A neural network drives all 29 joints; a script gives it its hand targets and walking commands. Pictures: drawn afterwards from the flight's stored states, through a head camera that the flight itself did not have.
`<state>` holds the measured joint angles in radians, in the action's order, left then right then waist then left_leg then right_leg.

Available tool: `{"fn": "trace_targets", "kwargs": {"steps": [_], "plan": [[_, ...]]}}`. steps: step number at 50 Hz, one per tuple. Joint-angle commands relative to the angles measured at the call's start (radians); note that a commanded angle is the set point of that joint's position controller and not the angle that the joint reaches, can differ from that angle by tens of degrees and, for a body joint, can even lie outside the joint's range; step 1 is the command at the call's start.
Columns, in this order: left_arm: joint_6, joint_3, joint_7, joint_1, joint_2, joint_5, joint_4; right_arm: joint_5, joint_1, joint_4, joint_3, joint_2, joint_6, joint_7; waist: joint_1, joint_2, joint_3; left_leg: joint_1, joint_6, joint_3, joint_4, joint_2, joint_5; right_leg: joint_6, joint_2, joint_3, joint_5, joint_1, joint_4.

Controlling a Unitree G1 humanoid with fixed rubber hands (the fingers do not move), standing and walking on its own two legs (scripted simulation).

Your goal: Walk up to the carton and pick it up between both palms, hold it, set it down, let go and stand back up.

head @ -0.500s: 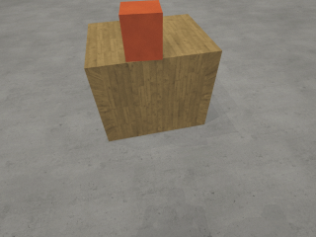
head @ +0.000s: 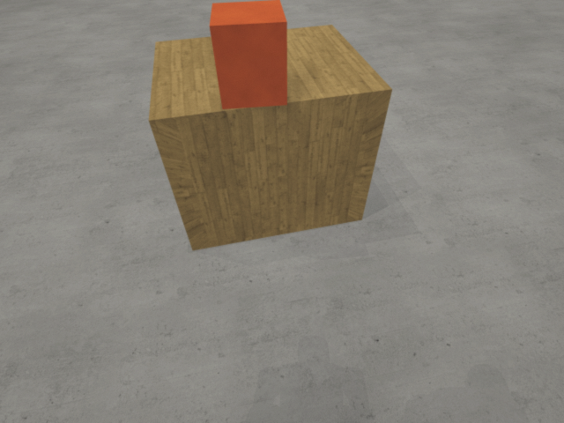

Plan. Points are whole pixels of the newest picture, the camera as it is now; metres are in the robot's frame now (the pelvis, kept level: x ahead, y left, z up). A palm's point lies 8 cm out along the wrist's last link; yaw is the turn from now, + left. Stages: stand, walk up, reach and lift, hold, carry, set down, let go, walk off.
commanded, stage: walk up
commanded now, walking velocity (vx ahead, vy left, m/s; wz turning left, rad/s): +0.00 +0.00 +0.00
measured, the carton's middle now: (250, 55) +1.15 +0.14 +0.02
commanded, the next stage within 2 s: none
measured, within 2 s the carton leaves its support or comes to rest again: neither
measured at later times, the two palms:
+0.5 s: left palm out of the picture +0.06 +0.29 -0.15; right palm out of the picture +0.01 -0.22 -0.14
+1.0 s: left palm (127, 376) +0.24 +0.28 -0.12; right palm (426, 301) +0.37 -0.24 -0.11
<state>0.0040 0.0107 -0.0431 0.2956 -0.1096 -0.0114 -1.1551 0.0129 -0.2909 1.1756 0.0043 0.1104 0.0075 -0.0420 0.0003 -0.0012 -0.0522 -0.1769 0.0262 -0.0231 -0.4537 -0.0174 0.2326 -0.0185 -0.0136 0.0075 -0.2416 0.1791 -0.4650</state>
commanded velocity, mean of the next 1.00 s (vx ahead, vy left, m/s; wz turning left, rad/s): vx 0.00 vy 0.00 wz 0.00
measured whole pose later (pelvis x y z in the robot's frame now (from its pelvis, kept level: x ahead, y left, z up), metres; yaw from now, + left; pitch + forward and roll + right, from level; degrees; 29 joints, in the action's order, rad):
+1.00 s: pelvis +0.25 +0.01 -0.01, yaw +7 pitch -3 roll -2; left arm -0.06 0.04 0.00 0.39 -0.28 -0.05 -0.75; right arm 0.04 -0.32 0.66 0.06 0.27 -0.02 0.05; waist 0.04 0.03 -0.11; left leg -0.49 0.00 0.02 -0.91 -0.08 0.39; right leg -0.04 0.02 0.15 -0.32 0.22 -0.59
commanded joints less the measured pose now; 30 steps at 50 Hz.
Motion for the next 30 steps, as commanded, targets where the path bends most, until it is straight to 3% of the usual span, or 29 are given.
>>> {"fn": "trace_targets", "kwargs": {"steps": [1,4,6,7,8,9,10,11,12,13,14,15,16,17,18,19,20,21,22,23,25,27,28,30], "plan": [[-0.011,0.015,0.000,0.079,-0.106,-0.005,0.011,0.003,-0.105,0.002,0.009,0.086,-0.004,-0.005,-0.009,0.007,-0.055,-0.013,-0.043,-0.052,0.077,-0.046,-0.003,-0.018,0.076,-0.108,-0.059,0.091,0.155],[-0.012,0.014,0.000,0.060,-0.066,0.003,0.016,0.002,-0.077,-0.010,0.007,0.073,-0.004,-0.003,-0.002,-0.044,-0.044,-0.026,-0.036,-0.029,0.061,-0.038,-0.042,-0.024,0.092,-0.120,-0.070,0.093,0.164],[-0.006,0.012,0.001,0.071,-0.077,0.003,0.014,0.000,-0.096,-0.008,-0.003,0.046,-0.009,-0.003,0.003,-0.022,-0.071,-0.065,-0.036,-0.041,0.087,-0.045,-0.025,-0.021,0.075,-0.103,-0.045,0.087,0.149],[-0.008,0.008,0.003,0.088,-0.052,0.005,0.012,0.000,-0.086,-0.002,-0.004,0.037,-0.004,-0.006,0.012,0.027,-0.079,-0.066,-0.033,-0.036,0.087,-0.042,-0.014,-0.023,0.080,-0.104,-0.039,0.087,0.141],[-0.007,0.005,0.000,0.068,-0.052,-0.001,0.017,-0.005,-0.107,-0.002,0.002,0.058,-0.004,-0.006,-0.007,0.004,-0.088,-0.055,-0.033,-0.039,0.089,-0.041,-0.019,-0.026,0.087,-0.114,-0.057,0.101,0.149],[-0.025,0.066,0.003,0.149,-0.181,-0.026,0.083,0.014,-0.208,-0.060,0.057,0.140,-0.028,0.000,-0.005,0.004,0.044,-0.064,-0.076,-0.081,0.029,-0.034,0.469,-0.047,0.076,-0.111,-0.507,0.029,0.079],[-0.031,0.077,0.005,0.145,-0.172,-0.035,0.084,0.022,-0.152,-0.078,0.070,0.159,-0.033,0.003,0.012,0.015,-0.057,-0.192,-0.091,-0.121,-0.006,-0.043,0.527,-0.072,0.110,-0.160,-0.521,0.050,0.073],[-0.034,0.084,0.009,0.159,-0.181,-0.037,0.102,0.024,-0.120,-0.109,0.073,0.139,-0.040,0.008,0.028,-0.001,-0.101,-0.292,-0.085,-0.103,-0.055,-0.027,0.479,-0.097,0.151,-0.209,-0.519,0.013,0.088],[-0.037,0.087,0.010,0.193,-0.173,-0.038,0.096,0.028,-0.085,-0.138,0.068,0.098,-0.044,0.015,0.055,-0.060,-0.127,-0.386,-0.065,-0.039,-0.134,0.001,0.399,-0.133,0.195,-0.297,-0.581,-0.035,0.154],[-0.039,0.096,0.007,0.190,-0.203,-0.045,0.107,0.026,-0.086,-0.177,0.069,0.072,-0.047,0.019,0.055,-0.144,-0.132,-0.419,-0.039,0.049,-0.269,0.025,0.272,-0.177,0.299,-0.409,-0.661,-0.051,0.246],[-0.038,0.104,0.002,0.164,-0.221,-0.044,0.117,0.040,-0.096,-0.209,0.073,0.068,-0.045,0.023,0.048,-0.156,-0.130,-0.393,-0.031,0.047,-0.373,-0.026,0.260,-0.228,0.382,-0.481,-0.669,0.012,0.290],[-0.039,0.104,-0.002,0.133,-0.220,-0.045,0.123,0.045,-0.086,-0.234,0.076,0.073,-0.044,0.030,0.044,-0.112,-0.157,-0.375,-0.027,0.016,-0.391,-0.055,0.271,-0.244,0.404,-0.495,-0.659,0.059,0.308],[-0.039,0.107,-0.004,0.085,-0.238,-0.050,0.138,0.040,-0.125,-0.242,0.088,0.086,-0.045,0.037,0.007,-0.119,-0.148,-0.304,-0.029,0.001,-0.368,-0.077,0.285,-0.228,0.389,-0.439,-0.616,0.114,0.287],[-0.037,0.103,-0.002,0.027,-0.239,-0.048,0.159,0.039,-0.189,-0.241,0.093,0.091,-0.050,0.043,-0.035,-0.107,-0.138,-0.184,-0.038,0.015,-0.278,-0.070,0.261,-0.182,0.333,-0.343,-0.580,0.184,0.242],[-0.029,0.098,0.003,-0.064,-0.243,-0.043,0.180,0.031,-0.323,-0.213,0.098,0.070,-0.055,0.043,-0.112,-0.102,-0.109,0.069,-0.054,0.074,-0.147,-0.034,0.174,-0.128,0.259,-0.201,-0.551,0.353,0.142],[-0.019,0.081,0.013,-0.105,-0.202,-0.044,0.205,0.039,-0.480,-0.166,0.113,0.097,-0.063,0.038,-0.166,-0.010,-0.070,0.263,-0.065,0.092,-0.071,0.027,0.190,-0.075,0.132,-0.060,-0.553,0.467,-0.072],[-0.021,0.046,0.022,-0.113,-0.095,-0.036,0.256,0.044,-0.571,-0.149,0.126,0.169,-0.068,0.027,-0.196,0.281,-0.065,0.295,-0.103,-0.229,0.057,-0.147,0.456,-0.017,-0.002,0.084,-0.425,0.602,-0.517],[-0.019,0.039,0.031,-0.066,-0.077,-0.038,0.310,0.048,-0.496,-0.188,0.126,0.235,-0.066,0.010,-0.126,0.231,-0.113,0.176,-0.169,-0.666,0.336,-0.342,0.711,0.013,-0.009,-0.012,-0.331,0.680,-0.662],[-0.009,0.055,0.036,-0.024,-0.146,-0.035,0.302,0.049,-0.375,-0.207,0.117,0.259,-0.062,-0.001,-0.058,0.084,-0.213,0.034,-0.238,-0.726,0.385,-0.392,0.803,0.017,0.061,-0.084,-0.264,0.660,-0.733],[-0.003,0.057,0.040,0.020,-0.175,-0.040,0.285,0.048,-0.283,-0.237,0.111,0.260,-0.065,-0.003,-0.021,0.038,-0.228,0.001,-0.253,-0.653,0.346,-0.383,0.725,0.028,0.095,-0.095,-0.191,0.649,-0.782],[-0.008,0.060,0.049,0.050,-0.192,-0.043,0.288,0.051,-0.204,-0.279,0.092,0.242,-0.073,-0.001,-0.005,0.100,-0.181,-0.016,-0.249,-0.437,0.305,-0.308,0.525,0.047,0.131,-0.094,-0.126,0.572,-0.684],[-0.018,0.056,0.063,0.014,-0.195,-0.038,0.330,0.056,-0.245,-0.265,0.078,0.203,-0.087,0.008,-0.023,0.103,-0.185,0.013,-0.242,-0.264,0.266,-0.248,0.195,0.057,0.123,-0.052,-0.100,0.529,-0.543],[-0.022,0.052,0.067,-0.024,-0.186,-0.031,0.361,0.054,-0.270,-0.257,0.074,0.212,-0.091,0.010,-0.034,0.108,-0.201,0.014,-0.250,-0.229,0.238,-0.247,0.045,0.053,0.131,-0.034,-0.098,0.511,-0.464],[-0.033,0.045,0.073,-0.043,-0.161,-0.025,0.403,0.048,-0.277,-0.271,0.083,0.247,-0.091,0.017,-0.041,0.115,-0.169,0.017,-0.250,-0.147,0.191,-0.219,-0.075,0.039,0.125,0.008,-0.058,0.425,-0.331]]}}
